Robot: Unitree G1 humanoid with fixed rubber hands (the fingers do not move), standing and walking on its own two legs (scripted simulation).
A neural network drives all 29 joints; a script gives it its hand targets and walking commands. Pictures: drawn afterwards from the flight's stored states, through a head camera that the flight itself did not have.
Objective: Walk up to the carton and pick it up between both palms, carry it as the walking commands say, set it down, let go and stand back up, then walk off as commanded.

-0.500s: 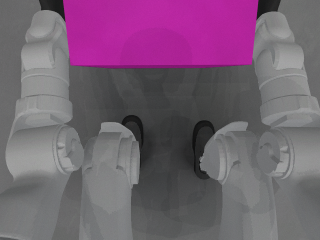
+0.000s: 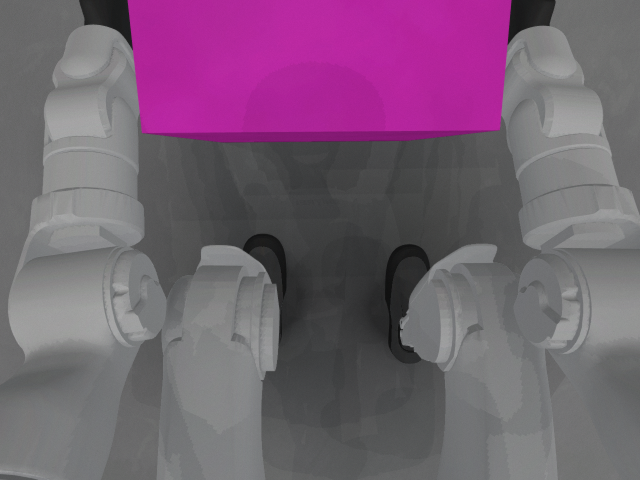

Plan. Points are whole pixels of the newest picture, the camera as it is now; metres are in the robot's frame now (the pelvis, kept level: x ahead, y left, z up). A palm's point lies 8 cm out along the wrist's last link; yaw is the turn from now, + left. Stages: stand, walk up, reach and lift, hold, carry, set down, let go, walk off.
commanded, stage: set down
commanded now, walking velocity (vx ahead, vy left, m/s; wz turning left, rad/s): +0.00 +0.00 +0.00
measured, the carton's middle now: (317, 41) +0.53 +0.04 -0.25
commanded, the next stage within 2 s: none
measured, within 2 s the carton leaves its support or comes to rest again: neither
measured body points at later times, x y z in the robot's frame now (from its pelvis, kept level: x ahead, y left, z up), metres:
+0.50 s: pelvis +0.00 +0.00 +0.00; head +0.37 +0.04 +0.24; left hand +0.53 +0.24 -0.20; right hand +0.54 -0.15 -0.19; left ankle +0.13 +0.12 -0.37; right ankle +0.12 -0.13 -0.37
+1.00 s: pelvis +0.00 +0.00 -0.01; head +0.38 +0.03 +0.23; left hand +0.53 +0.26 -0.20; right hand +0.53 -0.17 -0.20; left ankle +0.13 +0.12 -0.37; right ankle +0.12 -0.13 -0.37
